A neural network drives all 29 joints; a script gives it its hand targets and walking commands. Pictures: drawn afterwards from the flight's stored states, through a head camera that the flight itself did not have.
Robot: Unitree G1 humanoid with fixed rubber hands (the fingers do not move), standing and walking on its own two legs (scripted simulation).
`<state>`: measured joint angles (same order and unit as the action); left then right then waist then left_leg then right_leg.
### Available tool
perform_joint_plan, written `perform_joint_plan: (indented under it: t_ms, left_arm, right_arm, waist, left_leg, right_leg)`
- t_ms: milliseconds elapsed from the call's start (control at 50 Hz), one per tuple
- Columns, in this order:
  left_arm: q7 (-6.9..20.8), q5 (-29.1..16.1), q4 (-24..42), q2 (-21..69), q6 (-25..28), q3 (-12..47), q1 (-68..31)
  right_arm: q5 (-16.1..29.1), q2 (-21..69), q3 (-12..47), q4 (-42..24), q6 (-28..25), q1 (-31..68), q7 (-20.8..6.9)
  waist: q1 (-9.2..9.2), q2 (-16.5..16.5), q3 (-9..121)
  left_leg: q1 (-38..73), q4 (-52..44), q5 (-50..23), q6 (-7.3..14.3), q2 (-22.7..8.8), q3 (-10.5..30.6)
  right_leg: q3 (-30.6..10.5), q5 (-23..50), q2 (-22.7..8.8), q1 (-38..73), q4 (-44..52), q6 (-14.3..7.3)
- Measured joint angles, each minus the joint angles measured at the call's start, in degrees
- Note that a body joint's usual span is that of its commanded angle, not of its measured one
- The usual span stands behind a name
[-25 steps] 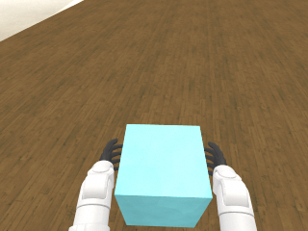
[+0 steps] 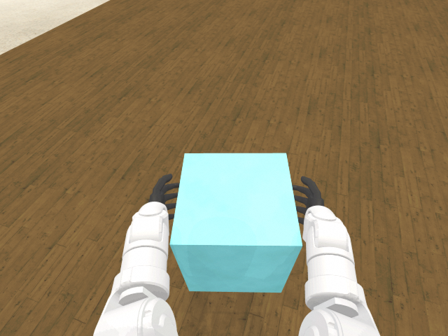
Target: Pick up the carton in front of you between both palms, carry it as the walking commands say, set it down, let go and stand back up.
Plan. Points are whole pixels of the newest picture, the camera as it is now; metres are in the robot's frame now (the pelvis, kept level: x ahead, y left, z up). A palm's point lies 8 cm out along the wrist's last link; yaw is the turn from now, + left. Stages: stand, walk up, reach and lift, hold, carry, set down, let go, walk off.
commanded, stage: set down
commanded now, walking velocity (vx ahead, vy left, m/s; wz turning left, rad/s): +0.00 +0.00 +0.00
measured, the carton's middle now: (235, 226) +0.36 +0.00 -0.04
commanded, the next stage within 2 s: none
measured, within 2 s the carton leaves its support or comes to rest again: neither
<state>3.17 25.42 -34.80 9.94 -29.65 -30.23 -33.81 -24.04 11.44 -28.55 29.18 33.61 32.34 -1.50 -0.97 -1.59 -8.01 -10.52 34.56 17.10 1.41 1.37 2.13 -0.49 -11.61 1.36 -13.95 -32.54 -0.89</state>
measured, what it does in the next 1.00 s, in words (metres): lowers itself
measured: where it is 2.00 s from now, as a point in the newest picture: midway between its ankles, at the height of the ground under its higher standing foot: outside the picture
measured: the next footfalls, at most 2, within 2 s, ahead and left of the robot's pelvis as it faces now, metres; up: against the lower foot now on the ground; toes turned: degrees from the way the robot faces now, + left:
none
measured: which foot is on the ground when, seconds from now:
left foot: down 0.00-1.00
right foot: down 0.00-1.00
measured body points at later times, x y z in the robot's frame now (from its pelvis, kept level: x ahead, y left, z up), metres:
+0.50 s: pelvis -0.01 +0.01 -0.11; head +0.21 -0.01 +0.28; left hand +0.42 +0.14 -0.19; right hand +0.40 -0.16 -0.19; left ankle +0.03 +0.12 -0.73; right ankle +0.08 -0.11 -0.73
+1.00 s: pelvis -0.04 +0.01 -0.24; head +0.25 -0.01 +0.11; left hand +0.46 +0.12 -0.34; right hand +0.44 -0.18 -0.34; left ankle +0.03 +0.12 -0.73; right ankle +0.07 -0.11 -0.73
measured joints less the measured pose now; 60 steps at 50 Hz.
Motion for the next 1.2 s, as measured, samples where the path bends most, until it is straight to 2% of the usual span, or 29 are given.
perform_joint_plan:
  t_ms: [80, 180, 300, 380, 440, 500, 640, 780, 1000, 1200]
  left_arm:
    - [1.01, 2.67, -2.11, -0.55, 3.33, -3.52, -3.01]
    - [0.81, 1.31, -2.3, -1.88, 9.71, -2.39, -4.29]
    - [-1.52, -5.53, -1.98, -3.95, 18.91, 2.99, -5.1]
    - [-3.84, -12.4, 0.12, -5.37, 21.5, 8.28, -4.53]
    - [-5.08, -15.7, 1.51, -5.76, 21.62, 10.56, -4.45]
    - [-5.65, -16.2, 1.21, -5.49, 20.46, 9.9, -5.87]
    - [-5.72, -13.1, -1.85, -4.71, 16.42, 5.34, -11.02]
    - [-6.32, -11.97, -4.05, -5.28, 15.75, 4.39, -15.5]
    - [-8.36, -15.26, -5.52, -8.39, 15.5, 6.86, -23.69]
    - [-8.5, -16.1, -8.81, -11.7, 14.41, 7.08, -31.82]
  right_arm:
    - [-2.71, 0.61, -3.12, 3.72, -4.09, 3.94, -0.09]
    - [-2.68, 0.65, -2.89, 4.26, -11.66, 4.92, 0.25]
    - [3.31, -1.58, 1.82, 2.38, -21.46, 3.72, 2.62]
    - [9.29, -3.68, 5.91, -0.69, -23.91, 2.43, 4.3]
    - [12.35, -4.97, 7.22, -2.14, -24.01, 2.23, 4.56]
    - [13.16, -5.53, 6.6, -1.48, -22.95, 3.73, 4.36]
    - [9.62, -6.12, 2.11, 2.94, -19.08, 9.77, 2.36]
    - [8.08, -7.45, 0.11, 4.91, -18.21, 14.19, 1.57]
    - [11.6, -10.84, 0.55, 5.14, -17.48, 21.52, 2.56]
    - [12.26, -12.98, 0.3, 6.71, -16.01, 28.58, 3.7]
  waist:
    - [0.73, 0.05, -0.22]
    - [0.6, 0.3, -0.58]
    - [-0.05, -0.11, 0.5]
    - [-0.34, -0.24, 4.73]
    - [-0.31, -0.18, 9.14]
    - [-0.39, -0.12, 12.86]
    - [-1.06, -0.72, 17.61]
    - [-1.92, -1.03, 18.67]
    - [-2.61, -0.87, 15.54]
    - [-3.29, -1.4, 10.77]
  left_leg:
    - [-7.21, 3.99, 0.91, -0.89, -0.04, 0.5]
    - [-20.69, 9.44, 1.52, -1.65, 0.28, 1.04]
    - [-40.76, 18.27, 3.03, -1.71, 0.82, 0.87]
    - [-53.72, 25.01, 4.93, -1.55, 1.31, 0.18]
    - [-61.39, 29.82, 6.62, -1.28, 1.57, -0.42]
    - [-66.82, 34.11, 8.27, -1.09, 1.74, -0.91]
    - [-75.75, 42.23, 11.22, -0.68, 2.27, -1.49]
    - [-84.91, 49.01, 12.71, -0.62, 2.78, -1.95]
    - [-98.62, 61.24, 14.96, -1.12, 2.98, -2.58]
    - [-106.99, 70.05, 16.06, -1.79, 3.31, -2.43]
  right_leg:
    - [0.47, -0.92, 0.15, -7.04, -3.8, -0.29]
    - [1.12, -1.56, -0.08, -20.23, -8.92, -0.53]
    - [1.18, -2.67, -0.41, -40.11, -17.19, -0.22]
    - [0.58, -4.43, -0.67, -53.32, -24.06, 0.15]
    - [-0.01, -6.02, -0.71, -61.2, -28.97, 0.58]
    - [-0.39, -7.53, -0.74, -66.79, -33.28, 0.88]
    - [-0.74, -10.37, -1.03, -75.81, -41.39, 1.28]
    - [-1.0, -11.84, -1.33, -85.1, -48.28, 1.52]
    - [-1.22, -13.61, -1.18, -99.24, -60.54, 1.44]
    - [-0.72, -14.38, -1.3, -107.76, -69.19, 0.92]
